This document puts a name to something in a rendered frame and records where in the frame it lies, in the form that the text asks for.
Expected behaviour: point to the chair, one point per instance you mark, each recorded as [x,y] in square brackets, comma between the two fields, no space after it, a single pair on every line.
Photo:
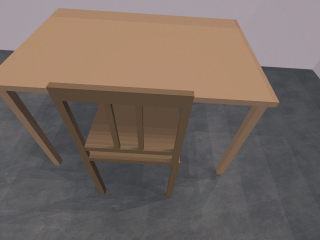
[132,125]

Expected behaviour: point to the table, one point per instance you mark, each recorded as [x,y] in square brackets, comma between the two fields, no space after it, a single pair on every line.
[210,56]

